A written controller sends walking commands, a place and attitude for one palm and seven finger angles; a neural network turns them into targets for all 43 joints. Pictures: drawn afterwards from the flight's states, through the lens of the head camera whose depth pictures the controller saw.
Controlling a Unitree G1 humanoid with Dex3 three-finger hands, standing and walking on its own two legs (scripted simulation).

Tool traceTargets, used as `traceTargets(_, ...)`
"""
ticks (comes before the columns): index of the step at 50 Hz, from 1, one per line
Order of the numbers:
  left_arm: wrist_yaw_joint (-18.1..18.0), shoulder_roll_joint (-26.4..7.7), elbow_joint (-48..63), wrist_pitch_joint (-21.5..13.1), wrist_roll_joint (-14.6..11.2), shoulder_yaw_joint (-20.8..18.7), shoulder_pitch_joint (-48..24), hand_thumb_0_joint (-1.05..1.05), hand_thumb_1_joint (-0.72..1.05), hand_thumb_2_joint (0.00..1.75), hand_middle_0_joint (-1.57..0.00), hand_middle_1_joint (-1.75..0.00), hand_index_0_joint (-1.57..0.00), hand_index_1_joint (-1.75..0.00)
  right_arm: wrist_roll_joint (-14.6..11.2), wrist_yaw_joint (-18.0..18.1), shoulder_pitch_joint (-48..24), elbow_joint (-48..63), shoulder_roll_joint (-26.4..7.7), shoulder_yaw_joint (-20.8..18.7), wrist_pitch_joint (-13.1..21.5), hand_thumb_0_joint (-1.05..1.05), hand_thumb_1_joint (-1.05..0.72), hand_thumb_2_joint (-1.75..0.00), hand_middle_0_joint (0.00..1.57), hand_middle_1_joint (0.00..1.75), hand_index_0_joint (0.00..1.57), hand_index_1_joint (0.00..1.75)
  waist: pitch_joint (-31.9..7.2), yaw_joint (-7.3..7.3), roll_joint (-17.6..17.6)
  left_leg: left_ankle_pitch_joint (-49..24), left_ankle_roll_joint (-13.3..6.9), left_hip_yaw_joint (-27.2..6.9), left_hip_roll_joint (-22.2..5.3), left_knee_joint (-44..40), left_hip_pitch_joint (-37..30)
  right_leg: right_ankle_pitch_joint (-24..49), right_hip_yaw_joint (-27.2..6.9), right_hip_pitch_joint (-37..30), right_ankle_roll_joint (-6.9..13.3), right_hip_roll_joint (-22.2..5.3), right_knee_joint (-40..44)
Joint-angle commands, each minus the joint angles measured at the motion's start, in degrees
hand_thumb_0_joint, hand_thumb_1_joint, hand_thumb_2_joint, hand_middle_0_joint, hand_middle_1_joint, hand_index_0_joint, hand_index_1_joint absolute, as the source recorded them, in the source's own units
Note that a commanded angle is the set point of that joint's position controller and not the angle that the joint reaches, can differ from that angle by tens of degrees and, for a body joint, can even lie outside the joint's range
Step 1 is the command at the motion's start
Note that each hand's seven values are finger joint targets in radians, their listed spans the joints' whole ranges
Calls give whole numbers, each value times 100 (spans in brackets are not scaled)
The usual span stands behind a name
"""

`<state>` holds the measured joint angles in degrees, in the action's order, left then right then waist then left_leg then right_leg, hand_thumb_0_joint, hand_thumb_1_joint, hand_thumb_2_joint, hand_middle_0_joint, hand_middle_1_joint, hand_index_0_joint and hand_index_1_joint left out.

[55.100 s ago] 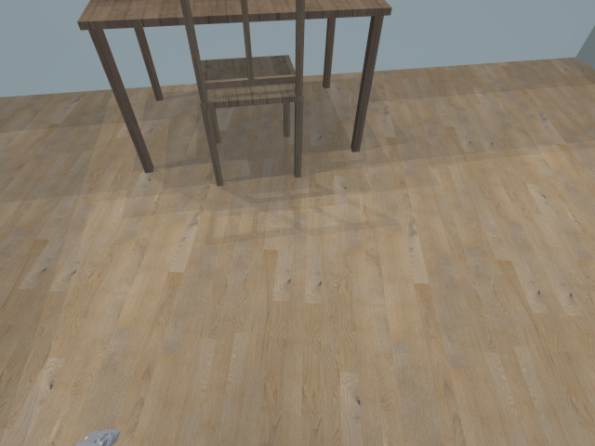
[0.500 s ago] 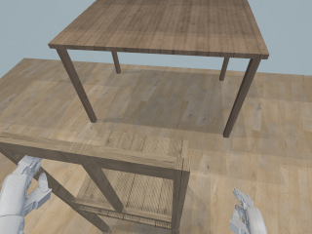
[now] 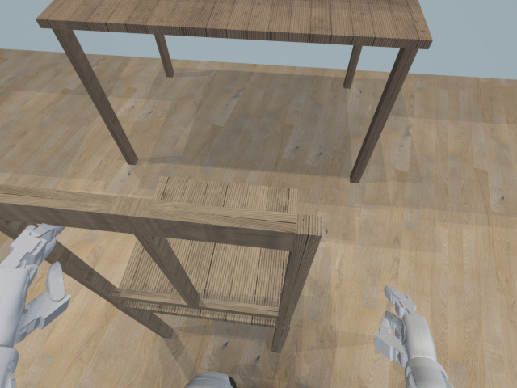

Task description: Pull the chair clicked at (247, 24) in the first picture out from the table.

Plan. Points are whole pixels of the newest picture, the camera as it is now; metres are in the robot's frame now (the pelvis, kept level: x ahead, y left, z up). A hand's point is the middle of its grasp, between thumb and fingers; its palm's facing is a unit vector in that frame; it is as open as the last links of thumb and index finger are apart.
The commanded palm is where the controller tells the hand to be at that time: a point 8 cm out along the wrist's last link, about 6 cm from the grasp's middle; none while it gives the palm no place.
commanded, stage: step back with the hand held close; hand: left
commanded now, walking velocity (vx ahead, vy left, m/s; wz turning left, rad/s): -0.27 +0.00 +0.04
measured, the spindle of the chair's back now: (176, 274) +0.27 +0.18 -0.05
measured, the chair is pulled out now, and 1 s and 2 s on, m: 0.61 0.63 0.63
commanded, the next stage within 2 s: stop stepping back and stand still in 0.86 s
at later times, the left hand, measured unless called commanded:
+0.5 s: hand out of the picture +0.15 +0.31 +0.16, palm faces +0.49 -0.74 -0.45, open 7.4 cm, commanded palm +0.08 +0.33 +0.18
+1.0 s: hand out of the picture +0.07 +0.28 +0.15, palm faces +0.39 -0.77 -0.50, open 7.4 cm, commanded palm -0.01 +0.32 +0.18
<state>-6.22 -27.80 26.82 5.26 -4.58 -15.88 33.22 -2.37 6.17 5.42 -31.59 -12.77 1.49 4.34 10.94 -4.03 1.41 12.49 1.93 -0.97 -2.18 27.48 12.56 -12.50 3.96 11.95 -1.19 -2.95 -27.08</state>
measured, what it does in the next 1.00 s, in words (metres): walks backwards: right foot, then left foot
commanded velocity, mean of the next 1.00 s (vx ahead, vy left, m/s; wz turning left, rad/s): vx -0.31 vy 0.00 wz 0.00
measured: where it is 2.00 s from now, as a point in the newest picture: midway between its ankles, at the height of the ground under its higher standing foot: outside the picture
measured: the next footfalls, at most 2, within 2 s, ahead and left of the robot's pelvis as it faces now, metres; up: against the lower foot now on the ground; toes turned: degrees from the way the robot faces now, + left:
right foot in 0.62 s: -0.06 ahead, -0.12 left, +0.00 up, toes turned +2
left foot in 0.88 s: -0.06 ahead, +0.13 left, +0.00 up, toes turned +1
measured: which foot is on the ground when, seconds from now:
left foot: down 0.00-0.74, up 0.76-0.86, down 0.88-1.00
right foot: down 0.00-0.50, up 0.52-0.60, down 0.62-0.90, up 0.92-1.00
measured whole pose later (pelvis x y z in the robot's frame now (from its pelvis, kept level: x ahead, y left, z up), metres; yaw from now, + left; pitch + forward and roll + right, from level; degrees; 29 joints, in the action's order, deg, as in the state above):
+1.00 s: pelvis -0.15 +0.02 +0.00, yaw +1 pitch +1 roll -1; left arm -7.5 -24.7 28.8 -13.7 -1.5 -25.9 28.9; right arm 0.6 2.9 5.5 -35.6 -9.5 -1.8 8.6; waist 6.3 -0.3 -2.0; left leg 11.2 -1.2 0.8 -0.2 28.8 18.2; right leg -27.3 -1.9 26.7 -0.8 0.3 -53.4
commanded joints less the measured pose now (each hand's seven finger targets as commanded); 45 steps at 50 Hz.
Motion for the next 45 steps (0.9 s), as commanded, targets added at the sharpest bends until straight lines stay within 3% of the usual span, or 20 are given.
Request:
traceTargets(1, -450, -1440, 2879, -1442, 51, -1786, -389, 0, 90, 90, -20, -30, -20, -30, 30, 111, -158, 794, -629, -281, 283, 0, -90, -90, 20, 30, 20, 30, -2379, 28, 1192, -1559, -373, -560, -583, -300, -177, 1484, -423, -797, 195, -408, -99)
traceTargets(10, -539, -1643, 2768, -1917, 88, -2156, -373, 0, 90, 90, -20, -30, -20, -30, 116, 201, 133, 521, -739, -352, 676, 0, -90, -90, 20, 30, 20, 30, -1909, 175, 755, 1639, -357, -624, -291, -169, 959, -321, -848, -176, 373, -565, 237)
traceTargets(15, -618, -756, 728, -1807, 127, -1973, 115, 0, 90, 90, -20, -30, -20, -30, 145, 102, 225, 167, -688, -469, 604, 0, -90, -90, 20, 30, 20, 30, -1621, 324, -118, 1383, -218, -347, -92, 744, 288, -1336, -980, 1292, 596, -834, 776)
traceTargets(19, -549, -507, 299, -1691, 240, -1531, -470, 0, 90, 90, -20, -30, -20, -30, 85, -5, 121, 296, -699, -462, 446, 0, -90, -90, 20, 30, 20, 30, -1065, 367, -644, 1667, -306, -462, -192, 637, 836, -1919, -752, 1603, 501, -752, 732)
traceTargets(21, -507, -381, 475, -1707, 265, -1342, -416, 0, 90, 90, -20, -30, -20, -30, 83, -22, 84, 413, -700, -388, 421, 0, -90, -90, 20, 30, 20, 30, -965, 354, -195, 1945, -429, -700, -358, 6, 1133, -1938, -594, 1406, 389, -531, 406)
traceTargets(24, -509, -635, 1471, -1860, 401, -1481, -707, 0, 90, 90, -20, -30, -20, -30, 113, -4, -78, 661, -787, -340, 498, 0, -90, -90, 20, 30, 20, 30, -1012, 302, 716, 2774, -766, -1575, -1028, -1442, 2523, -1014, -343, -148, 68, 89, -964)
traceTargets(28, -436, -940, 2094, -2248, 537, -1926, -481, 0, 90, 90, -20, -30, -20, -30, 224, -38, 50, 657, -774, -407, 660, 0, -90, -90, 20, 30, 20, 30, -1151, 256, 1742, 3022, -1041, -1692, -1234, -1623, 3268, -293, -318, -1118, 23, 348, -1738)
traceTargets(31, -312, -1009, 1860, -2530, 491, -2235, -144, 0, 90, 90, -20, -30, -20, -30, 250, -95, 313, 473, -660, -445, 803, 0, -90, -90, 20, 30, 20, 30, -1172, 205, 1689, 2420, -1045, -1516, -1068, -1151, 2908, -381, -313, -1027, 130, 393, -1123)
traceTargets(32, -274, -1039, 1756, -2623, 409, -2326, -81, 0, 90, 90, -20, -30, -20, -30, 271, -107, 375, 380, -639, -458, 881, 0, -90, -90, 20, 30, 20, 30, -1265, 214, 1508, 1932, -983, -1490, -1058, -984, 2241, -507, -304, -631, 181, 353, -653)
traceTargets(33, -251, -1018, 1713, -2678, 279, -2303, -43, 0, 90, 90, -20, -30, -20, -30, 287, -121, 443, 299, -592, -456, 910, 0, -90, -90, 20, 30, 20, 30, -1541, 214, 1187, 531, -826, -1369, -925, -467, 1158, -184, -427, -104, 283, 211, 128)
traceTargets(34, -231, -1061, 1674, -2719, 240, -2291, -187, 0, 90, 90, -20, -30, -20, -30, 304, -114, 434, 206, -583, -478, 931, 0, -90, -90, 20, 30, 20, 30, -1810, 231, 905, -604, -654, -1049, -761, 129, 372, 496, -612, 150, 355, 30, 615)
traceTargets(35, -152, -903, 1530, -2675, 208, -2063, -261, 0, 90, 90, -20, -30, -20, -30, 228, -97, 559, 44, -641, -563, 946, 0, -90, -90, 20, 30, 20, 30, -2167, 265, 398, -726, -419, -568, -417, 622, -242, 972, -762, 379, 550, -96, 560)
traceTargets(37, -190, -867, 1316, -2596, 125, -1800, -567, 0, 90, 90, -20, -30, -20, -30, 127, -58, 487, 40, -676, -695, 911, 0, -90, -90, 20, 30, 20, 30, -2093, 383, -794, 368, -124, -62, 200, 2306, -574, 1362, -1818, 1440, 1106, -1330, 956)
traceTargets(38, -264, -922, 1153, -2485, 154, -1787, -754, 0, 90, 90, -20, -30, -20, -30, 169, -84, 335, 32, -598, -685, 844, 0, -90, -90, 20, 30, 20, 30, -1871, 374, -1104, 640, -80, -149, 285, 2898, -195, 1430, -1995, 1560, 1343, -1764, 1095)
traceTargets(39, -288, -862, 968, -2351, 201, -1776, -836, 0, 90, 90, -20, -30, -20, -30, 228, -104, 105, 75, -465, -625, 777, 0, -90, -90, 20, 30, 20, 30, -1570, 360, -1210, 982, -83, -297, 253, 2897, 367, 2192, -1761, 1224, 1358, -1753, 935)
traceTargets(41, -236, -684, 777, -2267, 263, -1670, -973, 0, 90, 90, -20, -30, -20, -30, 225, -102, -127, 122, -346, -443, 731, 0, -90, -90, 20, 30, 20, 30, -1201, 432, -1309, 809, -169, -349, 121, 1434, 746, 3395, -1223, 574, 975, -1412, 257)
traceTargets(42, -266, -798, 641, -2242, 346, -1856, -812, 0, 90, 90, -20, -30, -20, -30, 234, -46, -124, 87, -407, -459, 679, 0, -90, -90, 20, 30, 20, 30, -1255, 429, -1193, -46, -200, -173, 114, 362, 675, 3758, -958, 214, 679, -1054, -258)
traceTargets(43, -255, -725, 859, -2285, 377, -1764, -681, 0, 90, 90, -20, -30, -20, -30, 210, -30, -59, 149, -504, -505, 644, 0, -90, -90, 20, 30, 20, 30, -1519, 414, -710, -2119, -336, -255, -201, -482, 149, 3619, -750, 151, 359, -657, -832)
traceTargets(44, -234, -686, 1172, -2350, 366, -1730, -549, 0, 90, 90, -20, -30, -20, -30, 197, -66, 27, 232, -600, -596, 625, 0, -90, -90, 20, 30, 20, 30, -1920, 370, 84, -4291, -628, -975, -1063, -770, -658, 1882, -582, 581, 112, -140, -1685)
traceTargets(45, -212, -728, 1264, -2420, 355, -1730, -372, 0, 90, 90, -20, -30, -20, -30, 188, -168, 68, 248, -626, -681, 606, 0, -90, -90, 20, 30, 20, 30, -2272, 418, 748, -5551, -1025, -1202, -1756, -663, -1614, -987, -649, 1424, 59, 112, -2757)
